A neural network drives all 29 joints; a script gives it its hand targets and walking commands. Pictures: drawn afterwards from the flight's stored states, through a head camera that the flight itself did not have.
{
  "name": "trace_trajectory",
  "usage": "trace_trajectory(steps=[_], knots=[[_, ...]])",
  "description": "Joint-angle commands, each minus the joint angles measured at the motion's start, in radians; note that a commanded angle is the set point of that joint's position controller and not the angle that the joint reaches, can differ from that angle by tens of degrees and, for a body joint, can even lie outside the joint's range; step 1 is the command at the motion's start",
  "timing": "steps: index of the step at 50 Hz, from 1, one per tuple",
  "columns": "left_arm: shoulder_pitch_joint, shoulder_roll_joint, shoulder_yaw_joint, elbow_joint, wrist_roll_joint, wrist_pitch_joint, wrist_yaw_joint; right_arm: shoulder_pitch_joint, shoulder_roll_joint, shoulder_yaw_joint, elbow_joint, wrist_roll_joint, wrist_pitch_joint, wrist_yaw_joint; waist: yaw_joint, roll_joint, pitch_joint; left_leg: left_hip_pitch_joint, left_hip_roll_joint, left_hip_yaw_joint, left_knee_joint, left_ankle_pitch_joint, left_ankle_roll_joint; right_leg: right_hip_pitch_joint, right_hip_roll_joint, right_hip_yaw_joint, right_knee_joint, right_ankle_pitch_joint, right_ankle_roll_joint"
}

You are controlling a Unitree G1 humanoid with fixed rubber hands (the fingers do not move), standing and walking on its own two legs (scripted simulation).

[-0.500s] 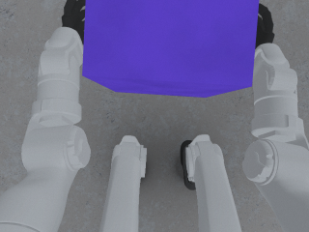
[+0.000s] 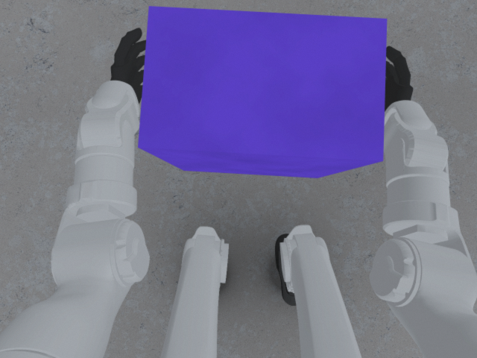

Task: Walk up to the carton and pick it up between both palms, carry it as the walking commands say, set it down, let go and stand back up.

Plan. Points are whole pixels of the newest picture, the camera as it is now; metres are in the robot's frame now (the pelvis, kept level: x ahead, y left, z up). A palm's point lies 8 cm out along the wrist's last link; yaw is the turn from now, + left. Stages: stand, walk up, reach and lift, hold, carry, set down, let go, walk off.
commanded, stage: reach and lift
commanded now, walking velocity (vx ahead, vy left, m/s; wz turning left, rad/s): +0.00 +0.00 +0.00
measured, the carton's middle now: (256, 116) +0.49 +0.00 -0.15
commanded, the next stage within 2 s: none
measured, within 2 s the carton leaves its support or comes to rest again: neither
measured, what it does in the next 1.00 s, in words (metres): rises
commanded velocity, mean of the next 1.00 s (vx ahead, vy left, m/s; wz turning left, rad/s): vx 0.00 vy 0.00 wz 0.00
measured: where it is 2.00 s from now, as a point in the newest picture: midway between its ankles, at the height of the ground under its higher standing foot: (249, 283)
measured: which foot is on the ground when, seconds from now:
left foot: down 0.00-1.00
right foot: down 0.00-1.00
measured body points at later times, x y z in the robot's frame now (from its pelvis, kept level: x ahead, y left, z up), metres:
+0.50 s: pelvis +0.02 +0.00 +0.06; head +0.26 +0.01 +0.44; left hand +0.50 +0.19 -0.01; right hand +0.48 -0.20 -0.01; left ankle +0.09 +0.12 -0.50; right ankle +0.10 -0.13 -0.50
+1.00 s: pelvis +0.04 +0.00 +0.13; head +0.23 +0.01 +0.53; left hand +0.47 +0.19 +0.07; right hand +0.45 -0.20 +0.07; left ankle +0.09 +0.12 -0.50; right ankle +0.10 -0.13 -0.50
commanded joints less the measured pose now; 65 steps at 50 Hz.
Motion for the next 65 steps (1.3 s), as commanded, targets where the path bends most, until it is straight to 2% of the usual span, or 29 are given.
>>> trace_trajectory(steps=[1,23,44,47,65], knots=[[-0.523,-1.011,-0.452,-0.075,-0.131,-0.015,-0.214,-0.670,0.918,0.513,-0.085,0.137,-0.013,0.238,-0.009,0.054,-1.048,0.619,-0.048,0.130,-0.184,0.286,0.016,0.597,0.071,-0.141,-0.141,0.264,-0.028],[-0.357,-1.050,-0.475,-0.104,-0.117,-0.034,-0.231,-0.487,0.979,0.550,-0.104,0.114,-0.026,0.249,-0.007,0.038,-0.978,0.770,-0.046,0.118,-0.370,0.313,0.019,0.787,0.072,-0.115,-0.338,0.303,-0.023],[-0.189,-1.104,-0.482,-0.140,-0.071,-0.028,-0.246,-0.305,1.026,0.576,-0.140,0.073,-0.020,0.282,-0.012,0.040,-0.856,0.978,-0.038,0.090,-0.573,0.333,0.019,0.976,0.064,-0.090,-0.545,0.319,-0.027],[-0.170,-1.109,-0.480,-0.148,-0.064,-0.024,-0.250,-0.276,1.028,0.571,-0.143,0.061,-0.015,0.287,-0.020,0.042,-0.831,1.015,-0.035,0.083,-0.604,0.335,0.020,1.009,0.062,-0.084,-0.577,0.323,-0.029],[0.031,-1.107,-0.492,-0.206,-0.016,-0.014,-0.251,-0.067,1.020,0.587,-0.206,0.018,-0.006,0.303,-0.025,0.036,-0.694,1.272,-0.024,0.041,-0.800,0.481,0.028,1.258,0.041,-0.045,-0.777,0.465,-0.038]])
